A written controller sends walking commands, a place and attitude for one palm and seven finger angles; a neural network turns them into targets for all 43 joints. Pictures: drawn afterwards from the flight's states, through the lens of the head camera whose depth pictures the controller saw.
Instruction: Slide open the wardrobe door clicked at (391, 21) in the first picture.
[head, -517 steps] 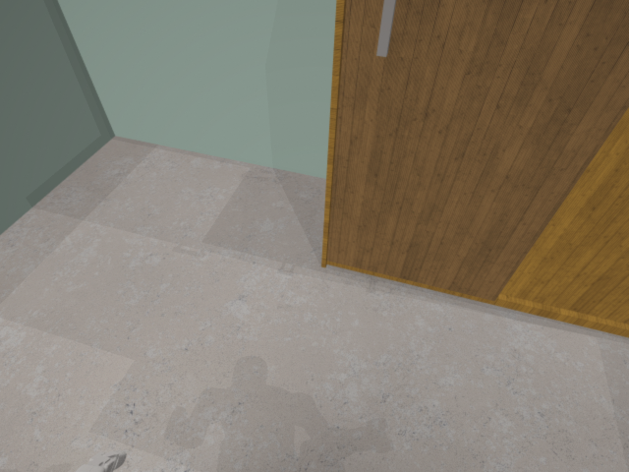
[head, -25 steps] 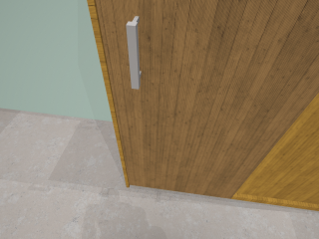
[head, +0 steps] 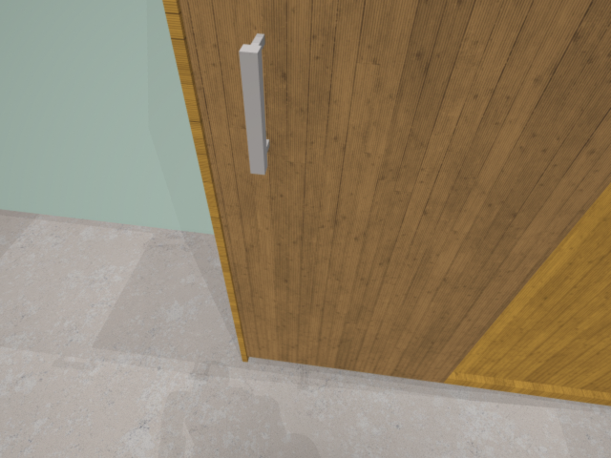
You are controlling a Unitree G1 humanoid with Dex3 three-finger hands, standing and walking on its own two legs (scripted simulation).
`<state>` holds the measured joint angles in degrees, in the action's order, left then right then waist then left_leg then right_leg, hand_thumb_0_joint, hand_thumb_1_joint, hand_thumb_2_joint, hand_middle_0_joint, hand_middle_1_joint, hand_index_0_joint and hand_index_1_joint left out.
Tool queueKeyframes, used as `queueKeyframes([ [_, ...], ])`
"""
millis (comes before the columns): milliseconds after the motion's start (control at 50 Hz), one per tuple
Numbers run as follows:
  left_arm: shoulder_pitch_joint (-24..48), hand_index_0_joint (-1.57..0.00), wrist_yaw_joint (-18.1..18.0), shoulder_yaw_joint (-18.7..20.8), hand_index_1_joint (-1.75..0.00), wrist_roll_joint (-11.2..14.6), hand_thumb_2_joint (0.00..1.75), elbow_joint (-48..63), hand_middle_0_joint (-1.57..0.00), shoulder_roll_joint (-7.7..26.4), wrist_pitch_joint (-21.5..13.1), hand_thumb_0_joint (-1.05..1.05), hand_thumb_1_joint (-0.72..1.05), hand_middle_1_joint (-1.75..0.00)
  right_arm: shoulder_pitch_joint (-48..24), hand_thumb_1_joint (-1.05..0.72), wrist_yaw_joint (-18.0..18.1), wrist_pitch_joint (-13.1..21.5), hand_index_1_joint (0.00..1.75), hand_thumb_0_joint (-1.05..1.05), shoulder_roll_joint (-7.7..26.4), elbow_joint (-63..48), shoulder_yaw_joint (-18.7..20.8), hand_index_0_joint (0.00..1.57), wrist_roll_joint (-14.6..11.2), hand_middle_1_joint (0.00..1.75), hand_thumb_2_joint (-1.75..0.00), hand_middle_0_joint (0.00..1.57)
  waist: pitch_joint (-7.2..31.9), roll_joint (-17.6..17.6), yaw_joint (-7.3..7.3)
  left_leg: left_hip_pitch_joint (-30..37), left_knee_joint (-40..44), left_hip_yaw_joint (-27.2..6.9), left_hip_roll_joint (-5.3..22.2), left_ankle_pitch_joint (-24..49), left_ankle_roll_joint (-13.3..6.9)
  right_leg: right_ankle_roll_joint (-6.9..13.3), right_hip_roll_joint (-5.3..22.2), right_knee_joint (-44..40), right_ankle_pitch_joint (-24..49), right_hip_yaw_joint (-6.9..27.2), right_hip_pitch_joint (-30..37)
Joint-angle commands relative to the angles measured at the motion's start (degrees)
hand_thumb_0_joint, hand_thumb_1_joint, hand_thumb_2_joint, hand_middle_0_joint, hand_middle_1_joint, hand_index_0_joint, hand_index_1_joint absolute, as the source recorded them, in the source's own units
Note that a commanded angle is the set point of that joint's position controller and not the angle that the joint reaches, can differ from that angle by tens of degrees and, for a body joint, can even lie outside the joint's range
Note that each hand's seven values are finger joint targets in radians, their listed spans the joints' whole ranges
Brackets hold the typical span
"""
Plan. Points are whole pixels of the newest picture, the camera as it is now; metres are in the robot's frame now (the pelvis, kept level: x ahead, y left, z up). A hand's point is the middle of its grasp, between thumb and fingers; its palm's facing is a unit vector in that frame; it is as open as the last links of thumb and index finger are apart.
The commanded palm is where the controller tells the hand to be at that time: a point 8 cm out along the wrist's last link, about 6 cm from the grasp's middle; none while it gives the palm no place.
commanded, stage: look again from close up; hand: left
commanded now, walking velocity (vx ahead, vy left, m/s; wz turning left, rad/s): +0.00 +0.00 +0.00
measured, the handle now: (258, 108) +0.51 +0.11 +0.21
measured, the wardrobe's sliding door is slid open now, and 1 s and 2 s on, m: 0.00 0.00 0.00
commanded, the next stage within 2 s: raise the hand with hooked fingers in 0.74 s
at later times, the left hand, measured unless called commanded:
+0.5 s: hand out of the picture +0.00 +0.16 -0.18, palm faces +0.03 -0.99 -0.15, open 7.4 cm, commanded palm none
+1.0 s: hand (154, 438) +0.16 +0.20 -0.05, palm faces +0.25 -0.95 -0.19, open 7.4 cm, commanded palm +0.11 +0.22 -0.04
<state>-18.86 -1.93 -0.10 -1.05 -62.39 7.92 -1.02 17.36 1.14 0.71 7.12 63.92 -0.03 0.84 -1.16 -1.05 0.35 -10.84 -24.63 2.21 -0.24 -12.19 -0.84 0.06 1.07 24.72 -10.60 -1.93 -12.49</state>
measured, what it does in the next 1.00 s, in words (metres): stands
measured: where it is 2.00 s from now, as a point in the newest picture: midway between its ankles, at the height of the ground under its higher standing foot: outside the picture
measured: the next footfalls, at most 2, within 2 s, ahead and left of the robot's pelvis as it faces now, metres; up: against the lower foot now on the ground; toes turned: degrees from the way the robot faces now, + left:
none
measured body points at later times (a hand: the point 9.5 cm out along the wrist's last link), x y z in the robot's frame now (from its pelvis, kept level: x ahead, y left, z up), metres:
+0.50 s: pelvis +0.01 +0.00 +0.00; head +0.01 +0.01 +0.45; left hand +0.00 +0.21 -0.16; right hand +0.00 -0.22 -0.16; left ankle +0.01 +0.11 -0.74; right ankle +0.03 -0.12 -0.74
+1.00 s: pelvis +0.01 +0.00 -0.01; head +0.00 -0.01 +0.44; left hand +0.14 +0.25 -0.03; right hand +0.08 -0.24 -0.13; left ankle +0.01 +0.11 -0.74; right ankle +0.03 -0.12 -0.74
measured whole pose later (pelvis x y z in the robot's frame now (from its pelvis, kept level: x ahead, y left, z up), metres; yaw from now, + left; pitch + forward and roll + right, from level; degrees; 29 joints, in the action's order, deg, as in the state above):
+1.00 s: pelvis +0.01 +0.00 -0.01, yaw +2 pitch -2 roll +0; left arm -27.0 -5.6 1.3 8.0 -10.2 12.2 -0.8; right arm 19.9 3.6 15.2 12.9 51.0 -1.5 -1.9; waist -0.1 1.3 0.5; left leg -12.3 -29.0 1.1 -1.1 -14.8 -1.1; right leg -0.2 2.2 29.8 -14.2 -3.0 -13.6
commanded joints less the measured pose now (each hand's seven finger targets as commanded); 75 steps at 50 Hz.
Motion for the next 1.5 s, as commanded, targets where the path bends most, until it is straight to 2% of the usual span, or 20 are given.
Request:
queueKeyframes([
  [0, -3.8, -0.2, -0.4, 1.1, -0.3, 0.1, 0.9, 1.7, -0.2, 4.7, -0.6, 0.0, 0.9, -0.3, 3.7, -0.9, 0.5, 1.0, 0.3, 0.0, 5.5, -1.7, 0.8, 0.2, -0.1, 0.3, -0.9, 0.2, -4.1, 1.7, -0.07, -5.2, 7.3, -5.9, 5.4, -2.9, -0.3, 2.0, 4.6, -4.5, -1.1, 5.5, 0.6],
  [800, -3.2, -0.2, -0.3, 1.2, -0.3, 0.1, 0.9, 1.6, -0.2, 5.1, -0.8, 0.0, 0.9, -0.3, 3.4, -0.9, 0.6, 1.2, 0.3, 0.0, 5.7, -1.1, 0.9, 0.2, -0.2, 0.3, -0.9, 0.2, -3.6, 1.8, 0.12, -3.5, 6.6, -5.4, 5.6, 0.4, -0.4, 2.0, 4.6, -4.4, 1.0, 5.5, 1.3],
  [820, -7.2, -0.2, -2.5, 0.7, -0.3, -0.4, 0.9, -1.2, -0.2, 6.5, -1.5, 0.0, 0.9, -0.3, -3.8, -0.9, 0.2, 1.7, 0.3, 0.0, 7.5, -4.9, 0.9, 0.2, -0.7, 0.3, -0.9, 0.2, -2.9, 2.9, 2.44, -3.1, -4.9, -2.0, 6.4, 5.7, 0.9, 1.6, 7.3, -2.9, 17.8, 7.2, -0.2],
  [840, 33.3, -0.2, -1.8, 13.6, -0.32, 12.5, 0.89, 87.4, -0.2, 26.4, -10.5, 0.0, 0.88, -0.32, -5.9, -0.9, 4.6, 9.4, 0.3, 0.0, 18.4, -22.9, 3.5, 0.2, -0.2, 0.3, -0.9, 0.2, 18.6, 21.5, -4.01, 12.2, -0.3, -3.5, 0.2, 12.6, 1.9, 0.2, 2.5, -0.7, 18.4, 2.4, 5.2],
  [860, 16.4, -0.2, -3.5, 4.7, -0.33, 7.6, 0.88, 79.8, -0.2, 14.7, -8.1, 0.0, 0.85, -0.33, -7.5, -0.9, 5.7, 15.7, 0.3, 0.0, 12.4, -22.2, -0.7, 0.2, -1.0, 0.3, -0.9, 0.2, 20.6, 23.4, 0.19, 12.0, 1.7, -1.0, 2.1, 23.3, 3.4, 3.4, 1.9, 2.4, 8.8, 0.1, 6.5],
  [880, 7.6, -0.21, -5.6, 2.6, -0.34, 7.1, 0.87, 64.4, -0.21, 9.9, -5.3, 0.0, 0.83, -0.34, -4.4, -0.9, 4.0, 18.5, 0.3, 0.0, 12.1, -18.4, -1.3, 0.2, -2.1, 0.3, -0.9, 0.2, 17.0, 12.0, 0.41, 6.0, 2.2, -1.0, 2.2, 16.8, 3.2, 2.8, 0.3, 3.9, 1.7, -0.9, 2.6],
  [900, -3.7, -0.21, -4.4, -2.9, -0.36, 9.0, 0.86, 63.5, -0.21, 0.2, -1.3, 0.0, 0.81, -0.36, -4.0, -0.9, 2.6, 19.3, 0.3, 0.0, 10.4, -20.2, -0.3, 0.2, -3.1, 0.3, -0.9, 0.2, 9.8, 5.0, -0.68, 1.2, 3.8, -3.2, 3.3, 8.1, 2.2, 2.2, -0.1, 3.0, -1.6, -2.8, 0.2],
  [920, 1.8, -0.21, -3.1, -4.6, -0.37, 10.6, 0.85, 74.1, -0.21, 1.1, -2.2, 0.0, 0.78, -0.37, -5.0, -0.9, 2.8, 20.2, 0.3, 0.0, 13.0, -24.2, -0.2, 0.2, -4.2, 0.3, -0.9, 0.2, 7.4, 0.8, -1.14, -1.8, 3.4, -4.2, 2.9, -1.8, 0.8, 1.4, 0.4, 2.1, -4.7, -2.7, -0.9],
  [940, -0.6, -0.21, -2.2, -5.5, -0.39, 10.7, 0.84, 70.1, -0.21, -1.3, -3.4, 0.0, 0.76, -0.39, -6.9, -0.9, 3.5, 21.4, 0.3, 0.0, 12.5, -25.4, 0.0, 0.2, -4.3, 0.3, -0.9, 0.2, -0.3, -4.9, -2.51, -4.8, 2.5, -4.6, 2.4, -7.2, -0.1, 0.9, 0.5, 0.4, -8.4, -2.3, -4.4],
  [960, 2.1, -0.21, -1.2, -3.6, -0.4, 11.1, 0.83, 70.8, -0.21, 1.2, -6.4, 0.0, 0.74, -0.4, -7.0, -0.9, 3.1, 22.4, 0.3, 0.0, 14.5, -26.9, 0.5, 0.2, -3.5, 0.3, -0.9, 0.2, -2.7, -8.8, -3.46, -7.4, 0.3, -5.2, 1.1, -11.5, -0.5, 0.5, 0.5, -0.7, -14.4, -1.9, -8.0],
  [1020, -9.5, -0.22, 5.4, 0.5, -0.45, 13.0, 0.8, 59.8, -0.22, 0.3, -15.5, 0.0, 0.67, -0.45, -7.5, -0.9, 1.3, 22.8, 0.3, 0.0, 14.8, -30.8, 2.5, 0.2, -1.9, 0.3, -0.9, 0.2, -4.8, -13.6, -0.51, -16.1, -6.9, -4.4, -0.3, -14.1, 0.6, 0.6, -0.3, 4.3, -21.4, -3.0, -16.0],
  [1060, -19.7, -0.22, 13.1, 5.1, -0.48, 15.3, 0.78, 54.7, -0.22, 2.4, -22.1, 0.0, 0.62, -0.48, -8.3, -0.9, -0.9, 21.5, 0.3, 0.0, 14.9, -33.8, 3.3, 0.2, -1.7, 0.3, -0.9, 0.2, -2.8, -8.5, 2.5, -18.6, -11.0, -2.3, -1.1, -11.1, 1.8, 2.0, -0.3, 8.8, -18.8, -2.8, -15.5],
  [1100, -18.0, -0.22, 20.7, 10.9, -0.51, 15.1, 0.76, 56.2, -0.22, 9.9, -27.6, 0.0, 0.57, -0.51, -10.9, -0.9, -2.4, 20.4, 0.3, 0.0, 16.6, -37.9, 4.5, 0.2, -1.2, 0.3, -0.9, 0.2, 0.7, -5.5, 2.21, -20.7, -15.6, -1.3, -1.7, -9.1, 1.6, 3.0, 0.0, 13.1, -14.5, -1.5, -15.1],
  [1140, -20.8, -0.23, 22.4, 18.9, -0.54, 14.0, 0.74, 58.5, -0.23, 17.2, -26.0, 0.0, 0.53, -0.54, -11.7, -0.9, -2.7, 18.2, 0.3, 0.0, 16.1, -40.6, 5.1, 0.2, -1.9, 0.3, -0.9, 0.2, 5.9, -0.9, 5.7, -23.5, -17.4, 0.1, -2.2, -6.9, 0.8, 2.9, 0.3, 15.9, -10.4, 0.7, -13.0],
  [1200, -12.8, -0.23, 21.1, 15.9, -0.58, 18.1, 0.71, 75.7, -0.23, 12.6, -22.4, 0.0, 0.46, -0.58, -13.5, -0.9, -1.5, 15.9, 0.3, 0.0, 14.2, -46.6, 3.7, 0.2, -2.7, 0.3, -0.9, 0.2, 11.7, 4.3, 4.76, -21.0, -17.3, 0.5, -2.1, -6.8, 0.0, 2.3, -0.1, 17.3, -9.2, 0.8, -12.0],
  [1260, -1.8, -0.24, 16.8, 18.0, -0.63, 19.7, 0.68, 91.7, -0.24, 15.5, -23.9, 0.0, 0.39, -0.63, -9.5, -0.9, -0.1, 16.2, 0.3, 0.0, 13.7, -46.2, 3.1, 0.2, -2.2, 0.3, -0.9, 0.2, 15.5, 9.9, 1.94, -16.1, -19.0, -2.0, -0.6, -2.3, -0.6, 2.4, -1.2, 17.9, -3.6, 1.6, -12.1],
  [1320, 2.2, -0.24, 16.8, 12.8, -0.68, 17.9, 0.65, 93.3, -0.24, 13.5, -27.0, 0.0, 0.32, -0.68, -6.5, -0.9, 0.9, 17.4, 0.3, 0.0, 13.9, -41.8, 1.9, 0.2, -2.2, 0.3, -0.9, 0.2, 12.8, 11.6, -1.95, -13.4, -20.9, -3.6, 0.2, 1.2, -0.9, 2.1, -1.7, 17.9, 0.9, 0.7, -15.4],
  [1380, 7.8, -0.25, 21.7, 8.8, -0.72, 18.4, 0.62, 86.1, -0.25, 12.6, -25.9, 0.0, 0.25, -0.72, -6.8, -0.9, 2.6, 19.8, 0.3, 0.0, 15.2, -38.3, 0.5, 0.2, -3.0, 0.3, -0.9, 0.2, 5.8, 5.7, -4.7, -15.1, -20.2, -5.2, 0.9, -4.7, -1.3, 1.1, -1.8, 14.8, -4.9, 0.6, -17.4],
  [1420, 8.9, -0.25, 24.9, 9.6, -0.75, 18.0, 0.6, 81.0, -0.25, 14.9, -21.9, 0.0, 0.2, -0.75, -7.1, -0.9, 3.7, 20.8, 0.3, 0.0, 15.6, -37.7, 0.6, 0.2, -3.5, 0.3, -0.9, 0.2, 5.6, 1.6, -4.7, -16.0, -18.6, -5.7, 0.7, -7.8, -1.4, 0.6, -1.4, 12.0, -9.0, 1.3, -16.2],
  [1480, 7.1, -0.25, 27.7, 17.2, -0.8, 18.0, 0.57, 73.2, -0.25, 21.0, -12.8, 0.0, 0.13, -0.8, -8.7, -0.9, 4.5, 21.0, 0.3, 0.0, 15.5, -37.7, 0.4, 0.2, -3.9, 0.3, -0.9, 0.2, 9.2, 2.8, -0.69, -15.3, -16.2, -4.8, 0.4, -5.7, -1.3, 0.6, -0.1, 9.6, -8.2, 2.5, -10.7],
])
